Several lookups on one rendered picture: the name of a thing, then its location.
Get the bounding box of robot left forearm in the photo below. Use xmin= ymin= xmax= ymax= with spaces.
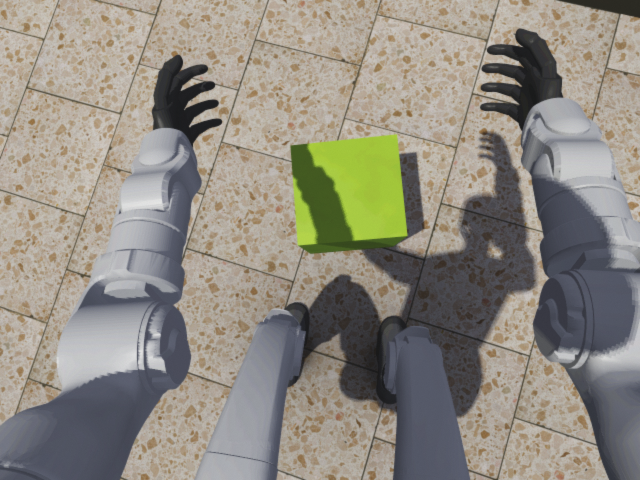
xmin=57 ymin=128 xmax=202 ymax=385

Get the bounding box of robot left hand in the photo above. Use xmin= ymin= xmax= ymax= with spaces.
xmin=152 ymin=55 xmax=222 ymax=147

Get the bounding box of right robot foot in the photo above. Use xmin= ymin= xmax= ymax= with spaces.
xmin=376 ymin=316 xmax=407 ymax=404

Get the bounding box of robot right hand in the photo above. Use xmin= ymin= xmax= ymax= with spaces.
xmin=480 ymin=28 xmax=563 ymax=131

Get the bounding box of right robot shin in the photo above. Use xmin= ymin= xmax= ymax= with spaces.
xmin=384 ymin=326 xmax=443 ymax=391

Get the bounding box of robot left upper arm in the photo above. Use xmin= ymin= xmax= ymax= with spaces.
xmin=0 ymin=300 xmax=191 ymax=480

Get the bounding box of carton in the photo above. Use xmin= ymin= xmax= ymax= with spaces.
xmin=290 ymin=134 xmax=407 ymax=254

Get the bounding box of robot right upper arm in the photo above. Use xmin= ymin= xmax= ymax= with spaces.
xmin=533 ymin=269 xmax=640 ymax=480

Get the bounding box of robot right forearm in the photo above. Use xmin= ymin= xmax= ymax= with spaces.
xmin=521 ymin=98 xmax=640 ymax=278

